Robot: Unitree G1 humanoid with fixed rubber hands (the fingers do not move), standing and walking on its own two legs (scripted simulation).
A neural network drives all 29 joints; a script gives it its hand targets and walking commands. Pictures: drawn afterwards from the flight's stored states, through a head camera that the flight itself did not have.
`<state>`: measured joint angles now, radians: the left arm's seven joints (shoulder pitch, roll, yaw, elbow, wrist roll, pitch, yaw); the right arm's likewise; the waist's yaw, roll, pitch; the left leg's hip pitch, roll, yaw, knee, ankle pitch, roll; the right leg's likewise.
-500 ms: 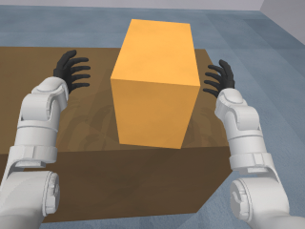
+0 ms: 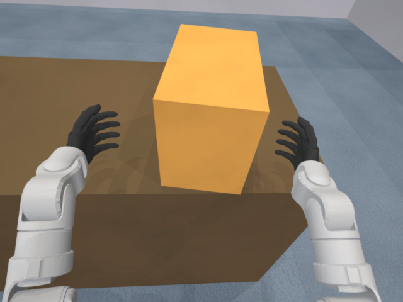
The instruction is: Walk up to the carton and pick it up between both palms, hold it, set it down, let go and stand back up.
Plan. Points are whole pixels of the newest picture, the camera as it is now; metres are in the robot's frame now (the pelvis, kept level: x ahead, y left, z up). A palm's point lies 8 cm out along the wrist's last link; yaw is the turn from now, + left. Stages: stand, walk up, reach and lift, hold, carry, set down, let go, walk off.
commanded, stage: set down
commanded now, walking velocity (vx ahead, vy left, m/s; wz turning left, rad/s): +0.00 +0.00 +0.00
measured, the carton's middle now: (209, 107) +0.51 -0.01 +0.12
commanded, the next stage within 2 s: none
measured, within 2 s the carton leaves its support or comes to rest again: neither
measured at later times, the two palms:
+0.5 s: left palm (79, 203) +0.26 +0.22 +0.10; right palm (304, 203) +0.27 -0.17 +0.10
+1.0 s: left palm (85, 240) +0.21 +0.21 +0.05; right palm (302, 240) +0.22 -0.18 +0.05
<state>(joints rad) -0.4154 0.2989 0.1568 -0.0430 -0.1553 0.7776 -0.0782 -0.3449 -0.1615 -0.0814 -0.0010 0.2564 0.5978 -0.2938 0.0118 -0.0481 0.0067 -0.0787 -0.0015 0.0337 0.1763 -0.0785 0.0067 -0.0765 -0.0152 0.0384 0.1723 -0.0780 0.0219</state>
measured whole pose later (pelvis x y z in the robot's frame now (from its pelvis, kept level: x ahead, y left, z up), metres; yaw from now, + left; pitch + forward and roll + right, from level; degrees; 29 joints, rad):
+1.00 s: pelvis +0.02 +0.00 +0.00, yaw -1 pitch +0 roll +0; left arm 0.30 0.25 0.01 -0.44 -0.16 0.64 -0.02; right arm 0.34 -0.16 0.04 -0.34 0.23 0.51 -0.22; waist 0.07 -0.04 0.02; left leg -0.10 0.01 0.05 0.23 -0.13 0.00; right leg -0.09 -0.01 0.06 0.20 -0.11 0.02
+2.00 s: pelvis +0.02 -0.01 +0.00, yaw -1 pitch +3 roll +0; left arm 0.33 0.23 -0.03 -0.06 -0.09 0.62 0.00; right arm 0.41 -0.13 0.07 0.03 0.13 0.44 -0.18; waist 0.06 -0.03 0.03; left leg -0.16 0.02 0.05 0.24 -0.14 -0.01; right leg -0.17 0.01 0.05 0.26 -0.14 0.00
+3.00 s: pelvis +0.00 -0.03 -0.02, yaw +2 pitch +7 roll +0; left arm -0.11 0.19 0.05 0.66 0.04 0.66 0.01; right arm -0.09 -0.11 -0.02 0.93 0.06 0.29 -0.10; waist 0.01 -0.03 0.05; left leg -0.41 0.03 -0.02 0.49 -0.20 -0.03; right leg -0.38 0.02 -0.02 0.47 -0.21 -0.02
